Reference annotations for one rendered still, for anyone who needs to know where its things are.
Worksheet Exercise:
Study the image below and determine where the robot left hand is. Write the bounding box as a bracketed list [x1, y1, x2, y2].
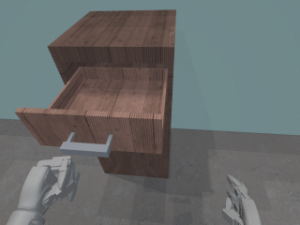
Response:
[18, 156, 80, 216]

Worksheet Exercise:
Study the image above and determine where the robot right hand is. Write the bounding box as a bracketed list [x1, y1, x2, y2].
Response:
[222, 175, 262, 225]

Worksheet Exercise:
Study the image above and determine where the cabinet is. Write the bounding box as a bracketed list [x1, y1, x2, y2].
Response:
[48, 9, 176, 179]

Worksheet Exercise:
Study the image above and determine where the drawer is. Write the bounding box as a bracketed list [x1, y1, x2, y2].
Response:
[15, 67, 168, 154]

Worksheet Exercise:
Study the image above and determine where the handle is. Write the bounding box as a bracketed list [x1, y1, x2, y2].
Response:
[59, 132, 113, 158]

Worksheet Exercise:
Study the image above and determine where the left robot forearm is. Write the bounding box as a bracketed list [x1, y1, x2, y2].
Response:
[6, 209, 46, 225]

